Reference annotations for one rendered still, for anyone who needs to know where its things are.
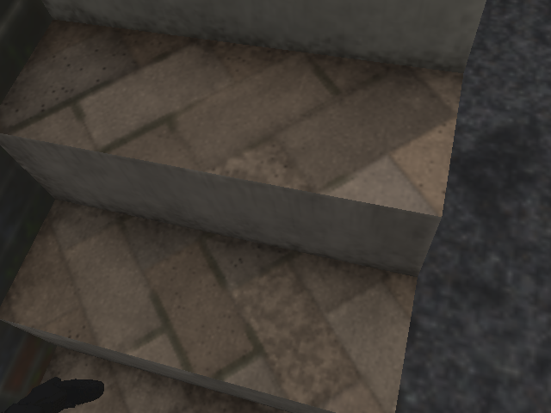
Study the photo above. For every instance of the left robot hand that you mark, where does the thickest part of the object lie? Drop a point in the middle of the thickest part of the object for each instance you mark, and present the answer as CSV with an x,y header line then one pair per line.
x,y
56,395

